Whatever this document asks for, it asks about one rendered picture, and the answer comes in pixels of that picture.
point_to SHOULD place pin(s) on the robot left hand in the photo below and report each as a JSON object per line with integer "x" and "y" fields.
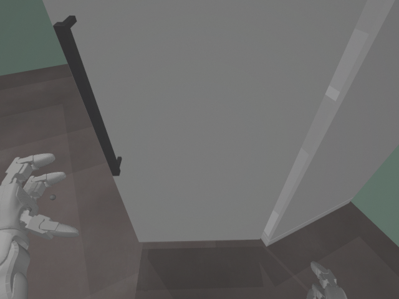
{"x": 14, "y": 199}

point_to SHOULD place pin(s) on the fridge door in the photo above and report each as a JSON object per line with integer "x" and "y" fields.
{"x": 208, "y": 102}

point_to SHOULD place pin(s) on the robot left forearm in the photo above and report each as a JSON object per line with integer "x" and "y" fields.
{"x": 14, "y": 261}

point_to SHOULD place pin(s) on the robot right hand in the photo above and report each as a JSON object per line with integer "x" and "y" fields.
{"x": 328, "y": 281}

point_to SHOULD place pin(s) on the handle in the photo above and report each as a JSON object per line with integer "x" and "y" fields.
{"x": 67, "y": 42}

